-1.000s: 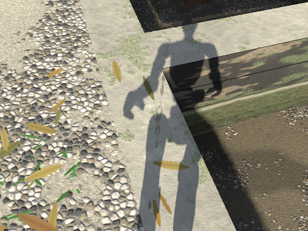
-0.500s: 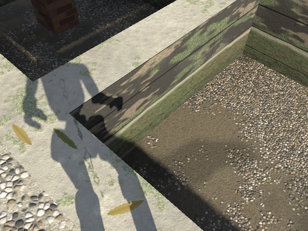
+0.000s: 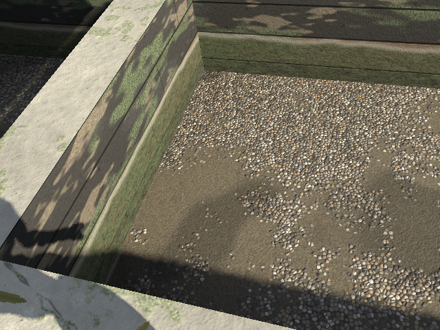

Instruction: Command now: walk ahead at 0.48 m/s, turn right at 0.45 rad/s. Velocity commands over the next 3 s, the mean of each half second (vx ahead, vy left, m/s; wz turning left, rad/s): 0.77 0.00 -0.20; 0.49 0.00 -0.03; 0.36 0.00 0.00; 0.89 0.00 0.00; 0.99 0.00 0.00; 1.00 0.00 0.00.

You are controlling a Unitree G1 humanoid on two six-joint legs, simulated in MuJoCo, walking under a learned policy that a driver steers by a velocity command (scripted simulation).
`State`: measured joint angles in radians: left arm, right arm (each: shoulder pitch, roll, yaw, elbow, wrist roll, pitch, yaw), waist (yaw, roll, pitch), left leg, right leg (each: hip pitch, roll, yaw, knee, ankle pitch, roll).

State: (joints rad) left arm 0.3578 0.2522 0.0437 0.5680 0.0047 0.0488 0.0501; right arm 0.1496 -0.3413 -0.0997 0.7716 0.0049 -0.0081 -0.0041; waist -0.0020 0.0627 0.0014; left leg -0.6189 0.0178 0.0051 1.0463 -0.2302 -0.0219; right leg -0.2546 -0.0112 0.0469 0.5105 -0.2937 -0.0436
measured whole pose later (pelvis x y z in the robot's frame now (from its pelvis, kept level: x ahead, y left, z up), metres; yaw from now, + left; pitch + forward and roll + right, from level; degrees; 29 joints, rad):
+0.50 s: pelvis +0.13 +0.03 -0.02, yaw -3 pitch +2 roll -1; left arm 0.14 0.25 0.02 0.54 0.03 0.02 0.01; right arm 0.32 -0.24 -0.01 0.73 -0.02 -0.03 -0.01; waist -0.04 -0.03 0.00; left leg -0.36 -0.02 0.06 0.70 -0.38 0.06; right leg -0.72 0.09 0.18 1.19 -0.21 0.00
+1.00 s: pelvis +0.25 +0.00 -0.01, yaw -4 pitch -2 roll -1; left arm 0.28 0.13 -0.06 0.71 0.01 0.03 -0.02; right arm 0.16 -0.20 0.02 0.74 -0.03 0.09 -0.02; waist 0.01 0.02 -0.01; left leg -0.33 -0.01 -0.12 0.56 -0.20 -0.03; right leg -0.29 0.08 -0.02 0.53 -0.22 -0.05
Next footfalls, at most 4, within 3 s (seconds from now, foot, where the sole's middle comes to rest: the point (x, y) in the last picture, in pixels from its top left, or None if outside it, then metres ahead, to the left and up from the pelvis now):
0.28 left None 0.17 0.11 -0.78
0.70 right None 0.33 -0.09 -0.78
0.96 left None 0.36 0.13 -0.78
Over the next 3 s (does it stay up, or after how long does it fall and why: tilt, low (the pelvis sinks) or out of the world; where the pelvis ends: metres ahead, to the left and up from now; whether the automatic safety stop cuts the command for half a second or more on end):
stays up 0.27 0.02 -0.02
